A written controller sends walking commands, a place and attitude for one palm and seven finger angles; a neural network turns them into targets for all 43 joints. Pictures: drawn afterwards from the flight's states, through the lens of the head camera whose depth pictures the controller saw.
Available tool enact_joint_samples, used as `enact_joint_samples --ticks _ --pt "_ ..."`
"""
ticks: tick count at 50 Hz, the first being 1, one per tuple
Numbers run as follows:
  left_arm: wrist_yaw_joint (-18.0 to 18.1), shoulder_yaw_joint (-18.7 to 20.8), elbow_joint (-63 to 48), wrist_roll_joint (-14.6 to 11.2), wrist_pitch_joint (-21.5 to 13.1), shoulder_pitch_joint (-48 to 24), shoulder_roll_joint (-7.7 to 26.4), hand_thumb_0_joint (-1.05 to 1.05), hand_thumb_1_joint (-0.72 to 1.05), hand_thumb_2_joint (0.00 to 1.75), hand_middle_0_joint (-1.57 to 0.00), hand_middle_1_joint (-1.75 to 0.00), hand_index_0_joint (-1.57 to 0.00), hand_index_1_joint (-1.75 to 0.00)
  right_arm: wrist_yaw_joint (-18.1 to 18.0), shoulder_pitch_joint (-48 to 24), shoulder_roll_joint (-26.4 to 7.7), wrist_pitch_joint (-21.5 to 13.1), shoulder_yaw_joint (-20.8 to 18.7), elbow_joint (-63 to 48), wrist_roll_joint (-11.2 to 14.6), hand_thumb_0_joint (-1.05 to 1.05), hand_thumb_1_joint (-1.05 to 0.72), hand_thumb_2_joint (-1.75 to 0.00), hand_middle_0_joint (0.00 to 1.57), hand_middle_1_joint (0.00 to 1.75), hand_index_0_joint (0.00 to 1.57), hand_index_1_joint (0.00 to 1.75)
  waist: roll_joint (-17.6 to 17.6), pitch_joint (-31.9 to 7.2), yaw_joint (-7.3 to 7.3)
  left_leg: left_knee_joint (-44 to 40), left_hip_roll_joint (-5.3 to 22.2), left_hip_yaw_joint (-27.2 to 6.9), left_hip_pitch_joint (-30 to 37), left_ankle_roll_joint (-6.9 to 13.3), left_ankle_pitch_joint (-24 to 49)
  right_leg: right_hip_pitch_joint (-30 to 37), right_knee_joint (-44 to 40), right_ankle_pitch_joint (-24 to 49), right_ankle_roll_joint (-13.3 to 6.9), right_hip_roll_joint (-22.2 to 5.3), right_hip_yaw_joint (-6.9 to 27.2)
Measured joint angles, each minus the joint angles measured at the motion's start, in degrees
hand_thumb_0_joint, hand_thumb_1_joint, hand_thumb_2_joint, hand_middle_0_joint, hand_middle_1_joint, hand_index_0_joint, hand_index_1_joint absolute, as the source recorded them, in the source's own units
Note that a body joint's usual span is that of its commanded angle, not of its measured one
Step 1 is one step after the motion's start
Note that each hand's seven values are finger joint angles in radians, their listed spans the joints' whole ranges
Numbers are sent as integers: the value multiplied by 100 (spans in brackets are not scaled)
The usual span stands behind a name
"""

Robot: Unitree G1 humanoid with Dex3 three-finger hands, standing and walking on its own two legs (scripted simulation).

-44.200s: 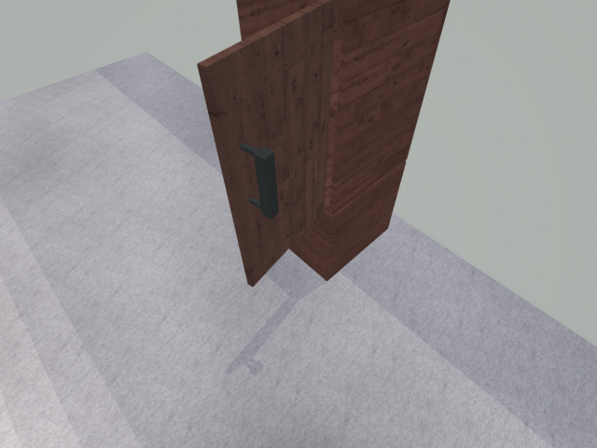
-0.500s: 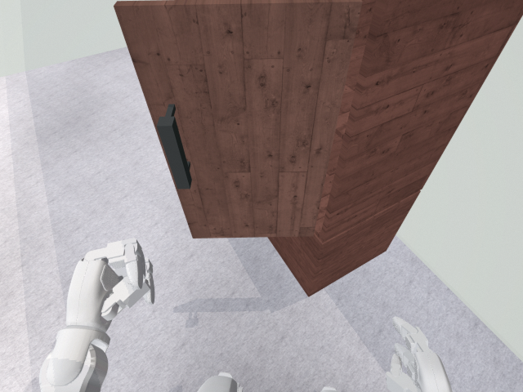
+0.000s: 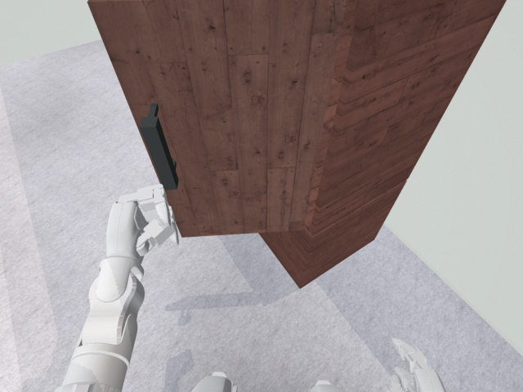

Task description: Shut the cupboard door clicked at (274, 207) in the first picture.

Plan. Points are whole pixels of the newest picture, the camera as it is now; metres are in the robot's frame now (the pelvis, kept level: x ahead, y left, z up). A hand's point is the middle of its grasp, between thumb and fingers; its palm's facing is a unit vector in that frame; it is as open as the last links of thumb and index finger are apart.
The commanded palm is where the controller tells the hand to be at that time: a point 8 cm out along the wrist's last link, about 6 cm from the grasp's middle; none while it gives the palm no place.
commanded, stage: bring the fist close to the handle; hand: left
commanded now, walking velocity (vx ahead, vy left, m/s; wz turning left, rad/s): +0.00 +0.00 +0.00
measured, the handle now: (163, 148) +0.50 +0.21 +0.07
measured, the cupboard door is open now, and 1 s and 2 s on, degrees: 61 61 44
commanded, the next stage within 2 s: push the door shut along its arc in 0.76 s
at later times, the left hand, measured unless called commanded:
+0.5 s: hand (189, 183) +0.41 +0.14 +0.08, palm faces +0.10 -0.99 -0.02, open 3.1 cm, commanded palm +0.38 +0.19 +0.07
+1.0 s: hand (187, 182) +0.42 +0.15 +0.08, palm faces +0.09 -1.00 -0.03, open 3.1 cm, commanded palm +0.40 +0.20 +0.07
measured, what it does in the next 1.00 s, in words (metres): stands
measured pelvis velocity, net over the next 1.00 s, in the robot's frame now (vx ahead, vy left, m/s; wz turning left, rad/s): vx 0.00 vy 0.00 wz -0.02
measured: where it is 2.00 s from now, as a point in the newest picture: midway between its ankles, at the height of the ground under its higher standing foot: outside the picture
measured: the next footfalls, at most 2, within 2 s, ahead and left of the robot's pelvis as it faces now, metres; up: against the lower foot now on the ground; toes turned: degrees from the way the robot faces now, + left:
none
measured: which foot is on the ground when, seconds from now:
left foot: down 0.00-1.00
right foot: down 0.00-1.00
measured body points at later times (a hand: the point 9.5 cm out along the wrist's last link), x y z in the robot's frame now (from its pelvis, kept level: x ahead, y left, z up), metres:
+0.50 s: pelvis +0.00 -0.01 +0.00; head +0.06 -0.02 +0.45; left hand +0.40 +0.20 +0.09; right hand +0.10 -0.26 -0.12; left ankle +0.03 +0.14 -0.68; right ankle +0.02 -0.13 -0.68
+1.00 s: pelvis +0.00 +0.00 +0.00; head +0.06 -0.01 +0.44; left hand +0.41 +0.20 +0.08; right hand +0.09 -0.25 -0.12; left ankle +0.03 +0.14 -0.68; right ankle +0.02 -0.13 -0.68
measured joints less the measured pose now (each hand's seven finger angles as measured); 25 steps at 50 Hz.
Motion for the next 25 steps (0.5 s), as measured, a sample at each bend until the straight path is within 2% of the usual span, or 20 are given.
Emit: enact_joint_samples --ticks 11,17,25 --pt "142 136 1013 122 -201 -935 -21 2 90 90 -130 -150 -130 -150 40 36 -12 178 -79 151 -11 1 -90 -90 20 30 20 30 -11 -46 -74 -66 26 39 -76 -26 29 -124 -9 19 -24 25 39" --pt "207 351 1719 184 -336 -1493 48 2 90 90 -130 -150 -130 -150 48 52 4 281 -83 226 -27 1 -90 -90 20 30 20 30 -22 -53 -148 -78 44 54 -161 -44 57 -236 14 38 -41 43 56" --pt "107 565 2320 179 -538 -1967 150 2 90 90 -130 -150 -130 -150 105 209 -14 387 -146 300 -35 1 -90 -90 20 30 20 30 -10 -93 -191 -67 71 83 -287 -54 73 -389 40 64 -54 71 88"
